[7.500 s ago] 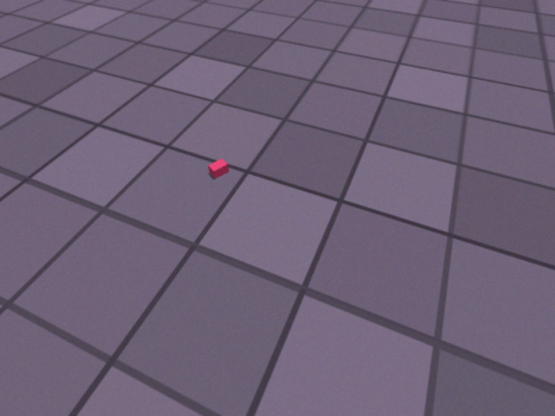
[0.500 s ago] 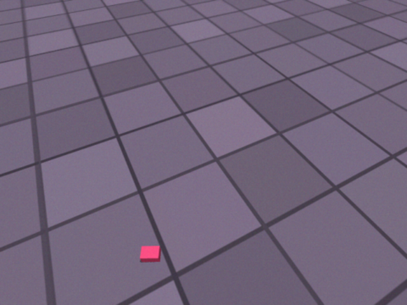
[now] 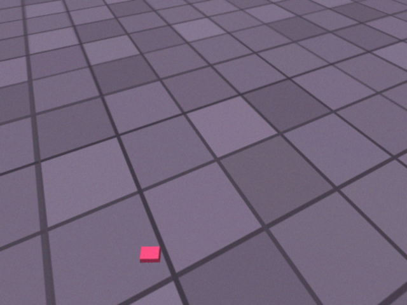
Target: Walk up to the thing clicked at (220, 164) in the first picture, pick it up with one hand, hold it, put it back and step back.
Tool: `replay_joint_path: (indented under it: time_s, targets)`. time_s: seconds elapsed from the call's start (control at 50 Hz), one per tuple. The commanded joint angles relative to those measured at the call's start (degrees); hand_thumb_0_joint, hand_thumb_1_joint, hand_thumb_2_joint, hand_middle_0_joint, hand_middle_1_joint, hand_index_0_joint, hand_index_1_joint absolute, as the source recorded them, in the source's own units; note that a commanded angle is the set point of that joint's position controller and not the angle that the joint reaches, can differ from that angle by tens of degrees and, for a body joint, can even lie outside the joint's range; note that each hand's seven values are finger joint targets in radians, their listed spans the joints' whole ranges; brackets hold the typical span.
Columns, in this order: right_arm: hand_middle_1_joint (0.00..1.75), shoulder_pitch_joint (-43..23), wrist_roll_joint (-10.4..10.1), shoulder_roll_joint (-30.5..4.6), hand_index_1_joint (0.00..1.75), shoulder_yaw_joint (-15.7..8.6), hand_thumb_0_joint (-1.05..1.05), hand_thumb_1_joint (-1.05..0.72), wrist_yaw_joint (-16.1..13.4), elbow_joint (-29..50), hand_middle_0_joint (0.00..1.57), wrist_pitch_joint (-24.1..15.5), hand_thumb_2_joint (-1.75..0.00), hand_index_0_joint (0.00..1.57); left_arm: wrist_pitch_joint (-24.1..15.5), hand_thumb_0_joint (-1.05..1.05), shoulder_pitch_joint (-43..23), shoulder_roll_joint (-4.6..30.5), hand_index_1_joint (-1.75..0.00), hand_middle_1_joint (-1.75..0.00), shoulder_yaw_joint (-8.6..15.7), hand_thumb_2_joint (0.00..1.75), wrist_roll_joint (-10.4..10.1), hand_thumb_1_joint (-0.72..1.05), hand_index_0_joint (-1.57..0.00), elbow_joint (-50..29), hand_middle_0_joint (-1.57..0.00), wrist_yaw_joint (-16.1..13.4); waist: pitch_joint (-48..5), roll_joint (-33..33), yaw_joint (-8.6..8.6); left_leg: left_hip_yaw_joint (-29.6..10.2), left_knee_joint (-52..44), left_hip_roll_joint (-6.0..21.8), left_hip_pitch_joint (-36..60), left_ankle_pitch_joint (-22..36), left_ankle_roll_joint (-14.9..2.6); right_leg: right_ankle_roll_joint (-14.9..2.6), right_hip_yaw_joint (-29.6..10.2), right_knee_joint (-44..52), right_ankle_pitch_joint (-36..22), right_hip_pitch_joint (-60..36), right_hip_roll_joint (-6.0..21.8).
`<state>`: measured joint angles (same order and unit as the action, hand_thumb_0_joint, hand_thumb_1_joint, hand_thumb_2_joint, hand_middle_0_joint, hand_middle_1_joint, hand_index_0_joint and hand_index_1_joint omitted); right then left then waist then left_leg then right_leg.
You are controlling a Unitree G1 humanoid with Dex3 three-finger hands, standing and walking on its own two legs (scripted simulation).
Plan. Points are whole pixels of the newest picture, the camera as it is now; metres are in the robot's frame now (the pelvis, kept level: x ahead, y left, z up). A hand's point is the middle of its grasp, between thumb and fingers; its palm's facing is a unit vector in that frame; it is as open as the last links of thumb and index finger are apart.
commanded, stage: stand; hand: left
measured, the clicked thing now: (150, 254) +0.45 +0.27 -0.76
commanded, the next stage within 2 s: walk up in 0.76 s
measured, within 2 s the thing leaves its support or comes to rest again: neither
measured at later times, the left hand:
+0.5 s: hand out of the picture +0.08 +0.26 -0.15, palm faces -0.02 -0.94 -0.35, open 7.4 cm
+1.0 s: hand out of the picture +0.08 +0.29 -0.16, palm faces +0.00 -0.92 -0.38, open 7.4 cm
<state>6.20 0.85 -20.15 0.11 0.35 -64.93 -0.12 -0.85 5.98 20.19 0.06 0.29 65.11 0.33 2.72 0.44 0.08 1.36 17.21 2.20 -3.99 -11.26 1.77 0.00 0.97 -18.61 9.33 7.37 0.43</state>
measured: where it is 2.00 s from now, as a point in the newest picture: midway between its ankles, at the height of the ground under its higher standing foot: outside the picture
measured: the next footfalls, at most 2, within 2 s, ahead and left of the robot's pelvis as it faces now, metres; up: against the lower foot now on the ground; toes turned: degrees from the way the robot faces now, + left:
none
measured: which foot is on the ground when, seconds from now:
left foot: down 0.00-1.00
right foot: down 0.00-1.00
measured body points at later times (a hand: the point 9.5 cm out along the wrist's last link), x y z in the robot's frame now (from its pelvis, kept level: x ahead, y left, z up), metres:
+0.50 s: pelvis +0.00 +0.00 +0.00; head +0.02 +0.00 +0.45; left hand +0.08 +0.31 -0.13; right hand +0.08 -0.30 -0.14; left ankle -0.02 +0.14 -0.75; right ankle +0.01 -0.12 -0.75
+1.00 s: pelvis +0.02 +0.02 -0.01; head +0.02 +0.02 +0.44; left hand +0.08 +0.34 -0.13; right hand +0.08 -0.29 -0.14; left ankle -0.02 +0.14 -0.75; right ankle +0.01 -0.12 -0.75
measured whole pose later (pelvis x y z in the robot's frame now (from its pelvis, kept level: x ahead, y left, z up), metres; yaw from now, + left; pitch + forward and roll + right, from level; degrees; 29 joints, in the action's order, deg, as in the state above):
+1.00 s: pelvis +0.02 +0.02 -0.01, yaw -1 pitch -2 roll +0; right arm 9.5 2.0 -21.4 -2.4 1.3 -61.8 1.0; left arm -1.7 10.1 20.9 1.6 1.0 62.8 -0.6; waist 1.9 0.5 0.8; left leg 2.9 22.3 0.7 -4.6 -15.9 -0.3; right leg 1.6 -0.7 -23.1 13.1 8.2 1.9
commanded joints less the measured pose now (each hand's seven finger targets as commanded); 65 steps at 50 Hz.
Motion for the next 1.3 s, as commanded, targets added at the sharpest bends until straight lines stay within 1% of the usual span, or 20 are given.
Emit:
replay_joint_path:
  time_s: [0.0,0.08,0.16,0.3,0.36,0.48,0.56,0.7,0.72,0.74,0.8,0.84,0.88,0.9,0.94,0.98,1.02,1.08,1.2,1.28]
  targets:
    - [0.30,-1.79,-0.22,-12.38,0.30,-2.57,0.00,-0.90,-0.71,3.50,0.20,-1.41,-0.90,0.20,-1.01,0.00,-2.59,12.44,-0.30,-0.30,2.16,0.90,0.17,0.90,-0.20,-3.86,-0.20,-0.73,-4.37,-0.20,-0.15,-4.34,-2.37,6.16,-0.24,7.56,-2.09,-1.13,-5.73,2.44,-9.46,-1.44,7.10]
    - [0.30,-1.78,-0.17,-12.32,0.30,-2.58,0.00,-0.90,-0.74,3.53,0.20,-1.43,-0.90,0.20,-1.00,0.00,-2.18,12.43,-0.30,-0.30,2.13,0.90,0.26,0.90,-0.20,-3.84,-0.20,-0.72,-4.81,-0.51,-0.23,-4.08,-2.28,6.20,0.39,8.20,-2.12,-1.25,-5.94,2.30,-11.15,-1.65,7.31]
    - [0.30,-1.76,-0.30,-12.06,0.30,-2.48,0.00,-0.90,-0.70,3.43,0.20,-1.34,-0.90,0.20,-0.97,0.00,-2.00,12.41,-0.30,-0.30,2.11,0.90,0.10,0.90,-0.20,-3.72,-0.20,-0.78,-4.10,-0.40,-0.02,-4.28,-2.49,6.13,-0.17,7.74,-2.12,-1.10,-5.68,2.57,-9.45,-1.72,7.00]
    - [0.30,-1.35,-0.21,-12.16,0.30,-2.44,0.00,-0.90,-0.73,3.58,0.20,-1.31,-0.90,0.20,-0.97,0.00,-1.85,12.12,-0.30,-0.30,2.05,0.90,0.16,0.90,-0.20,-3.89,-0.20,-0.78,-3.78,0.31,-0.12,-4.00,-2.67,5.87,-1.10,7.20,-2.14,-1.14,-5.97,2.66,-10.37,-2.00,7.25]
    - [0.30,-1.64,-0.20,-12.14,0.30,-2.44,0.00,-0.90,-0.74,3.80,0.20,-1.45,-0.90,0.20,-0.94,0.00,-2.18,12.45,-0.30,-0.30,2.20,0.90,0.24,0.90,-0.20,-3.91,-0.20,-0.81,-4.62,-0.31,-0.03,-4.37,-2.63,6.28,-0.68,8.75,-2.26,-1.14,-5.66,1.94,-11.24,-2.99,7.28]
    - [0.30,-1.22,-0.30,-12.10,0.30,-2.36,0.00,-0.90,-0.80,3.68,0.20,-1.44,-0.90,0.20,-0.85,0.00,-2.07,12.13,-0.30,-0.30,2.17,0.90,0.20,0.90,-0.20,-3.83,-0.20,-0.77,-3.81,-0.54,-0.08,-4.37,-2.87,6.00,-0.49,7.90,-2.09,-1.07,-5.57,2.37,-9.61,-1.63,7.02]
    - [0.30,-1.21,-0.22,-12.34,0.30,-2.72,0.00,-0.90,-0.80,3.92,0.20,-1.38,-0.90,0.20,-1.03,0.00,-2.14,12.75,-0.30,-0.30,2.34,0.90,0.17,0.90,-0.20,-3.99,-0.20,-0.85,-5.30,-1.12,-0.32,-4.25,-2.13,6.21,0.77,9.69,-2.33,-1.26,-5.72,1.99,-11.70,-2.27,7.35]
    - [0.30,-1.32,-0.20,-12.14,0.30,-2.60,0.00,-0.90,-0.82,3.94,0.20,-1.35,-0.90,0.20,-0.98,0.00,-1.75,12.38,-0.30,-0.30,2.21,0.90,0.17,0.90,-0.20,-4.04,-0.20,-0.85,-4.52,-0.36,-0.15,-4.12,-2.26,6.16,0.20,8.89,-2.37,-1.22,-5.83,2.12,-11.91,-2.29,7.36]
    - [0.30,-1.17,-0.30,-12.15,0.30,-2.61,0.00,-0.90,-0.79,3.94,0.20,-1.34,-0.90,0.20,-0.98,0.00,-1.65,12.45,-0.30,-0.30,2.22,0.90,0.25,0.90,-0.20,-4.05,-0.20,-0.89,-4.59,-0.45,-0.22,-4.26,-2.34,6.26,0.53,9.05,-2.26,-1.31,-5.51,1.83,-11.38,-1.97,7.20]
    - [0.30,-0.22,0.53,-13.78,0.30,-4.13,0.00,-0.90,-0.30,4.70,0.20,-0.50,-0.90,0.20,-1.68,0.00,-0.13,14.04,-0.30,-0.30,3.46,0.90,0.47,0.90,-0.20,-4.29,-0.20,-1.17,-4.87,0.94,0.57,-1.86,0.18,3.59,-0.66,2.83,-3.23,-1.53,-6.54,2.39,-5.46,-3.31,6.79]
    - [0.30,-0.32,0.77,-11.46,0.30,-4.06,0.00,-0.90,0.22,6.03,0.20,0.25,-0.90,0.20,-2.02,0.00,1.31,15.82,-0.30,-0.30,4.46,0.90,1.03,0.90,-0.20,-4.53,-0.20,-1.62,-2.30,-3.45,0.97,-1.03,3.01,2.15,-5.55,-5.10,-2.90,-3.91,-11.63,4.55,3.93,-2.04,10.10]
    - [0.30,0.23,0.94,-11.27,0.30,-4.22,0.00,-0.90,0.44,6.64,0.20,0.31,-0.90,0.20,-2.05,0.00,0.86,15.83,-0.30,-0.30,4.63,0.90,1.23,0.90,-0.20,-5.40,-0.20,-1.74,-0.09,-4.99,0.83,-1.49,3.62,1.93,-6.95,-6.67,-2.85,-4.91,-13.30,5.19,6.31,0.28,11.32]
    - [0.30,1.24,1.09,-11.78,0.30,-4.50,0.00,-0.90,0.52,6.86,0.20,0.10,-0.90,0.20,-2.10,0.00,0.68,15.15,-0.30,-0.30,4.47,0.90,1.23,0.90,-0.20,-6.45,-0.20,-1.74,-0.18,-4.92,0.40,-2.17,2.76,2.60,-4.83,-3.39,-3.13,-4.75,-12.10,3.61,2.82,1.90,10.72]
    - [0.30,2.02,1.14,-12.09,0.30,-4.69,0.00,-0.90,0.53,6.94,0.20,-0.10,-0.90,0.20,-2.10,0.00,-0.09,14.51,-0.30,-0.30,4.30,0.90,1.10,0.90,-0.20,-6.97,-0.20,-1.68,-0.50,-4.15,-0.08,-2.78,1.61,3.24,-3.39,-0.46,-3.45,-3.81,-9.99,1.68,-0.48,2.48,9.20]
    - [0.30,2.34,0.89,-13.30,0.30,-5.30,0.00,-0.90,0.46,7.13,0.20,-0.55,-0.90,0.20,-2.17,0.00,0.33,12.67,-0.30,-0.30,3.71,0.90,0.76,0.90,-0.20,-7.32,-0.20,-1.64,-2.65,-0.96,-0.16,-4.87,0.25,5.67,0.66,8.79,-4.67,-2.18,-5.00,-3.35,-7.84,2.72,5.54]
    - [0.30,1.77,0.78,-14.15,0.30,-5.74,0.00,-0.90,0.28,8.10,0.20,-0.48,-0.90,0.20,-1.95,0.00,1.07,11.92,-0.30,-0.30,3.15,0.90,0.41,0.90,-0.20,-7.69,-0.20,-1.71,-2.65,1.86,0.02,-5.12,0.71,6.99,1.36,14.85,-6.10,-1.27,-2.76,-5.68,-10.54,2.21,4.10]
    - [0.30,1.17,0.62,-14.42,0.30,-6.21,0.00,-0.90,0.11,9.06,0.20,-0.10,-0.90,0.20,-1.63,0.00,1.51,12.15,-0.30,-0.30,2.97,0.90,0.34,0.90,-0.20,-7.96,-0.20,-1.93,-2.21,3.61,-0.09,-4.12,1.42,6.91,1.60,17.59,-6.32,-1.20,-1.53,-6.81,-10.84,2.28,3.51]
    - [0.30,0.72,0.35,-14.09,0.30,-6.51,0.00,-0.90,0.13,10.45,0.20,0.49,-0.90,0.20,-1.36,0.00,2.04,12.64,-0.30,-0.30,2.88,0.90,0.30,0.90,-0.20,-8.22,-0.20,-2.12,-2.03,3.86,0.04,-3.31,1.99,6.42,0.04,14.83,-6.38,-1.49,-1.11,-7.29,-10.17,0.71,3.26]
    - [0.30,0.99,0.08,-12.98,0.30,-6.72,0.00,-0.90,0.08,12.02,0.20,0.99,-0.90,0.20,-1.51,0.00,3.84,14.60,-0.30,-0.30,3.34,0.90,0.36,0.90,-0.20,-8.77,-0.20,-2.69,-4.85,0.08,0.32,-1.69,6.32,4.16,-1.66,14.32,-4.53,-3.85,-5.32,-8.54,-17.35,-3.16,6.75]
    - [0.30,0.18,0.20,-13.03,0.30,-6.95,0.00,-0.90,0.22,12.41,0.20,1.04,-0.90,0.20,-1.48,0.00,3.79,14.73,-0.30,-0.30,3.39,0.90,0.40,0.90,-0.20,-9.43,-0.20,-2.84,-3.88,-1.16,0.42,-1.76,6.91,4.13,-1.48,12.22,-5.08,-3.96,-4.88,-9.00,-16.61,-1.30,6.70]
